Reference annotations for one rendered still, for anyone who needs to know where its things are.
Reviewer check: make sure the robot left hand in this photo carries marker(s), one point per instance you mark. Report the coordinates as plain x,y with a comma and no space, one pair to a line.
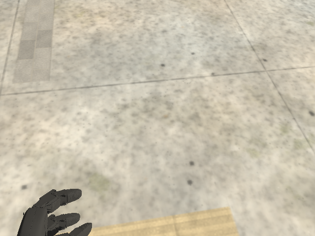
36,221

